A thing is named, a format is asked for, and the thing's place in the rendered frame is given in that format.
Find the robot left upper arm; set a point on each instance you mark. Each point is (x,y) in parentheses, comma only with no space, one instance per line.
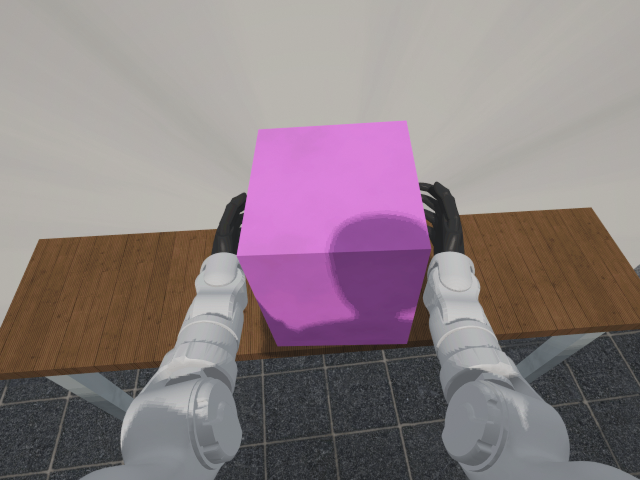
(184,431)

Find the table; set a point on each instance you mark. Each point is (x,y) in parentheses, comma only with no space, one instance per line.
(117,302)

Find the right robot forearm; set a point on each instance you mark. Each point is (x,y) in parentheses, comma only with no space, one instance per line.
(464,341)

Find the robot right upper arm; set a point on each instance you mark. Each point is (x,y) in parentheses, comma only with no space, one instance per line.
(496,433)

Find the right robot hand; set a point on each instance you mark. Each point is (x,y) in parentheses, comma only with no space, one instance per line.
(446,234)

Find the carton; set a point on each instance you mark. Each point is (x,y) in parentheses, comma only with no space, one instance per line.
(334,241)

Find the left robot forearm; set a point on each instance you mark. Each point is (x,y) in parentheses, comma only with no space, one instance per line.
(211,331)

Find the left robot hand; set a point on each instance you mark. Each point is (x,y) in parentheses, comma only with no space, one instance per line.
(228,232)

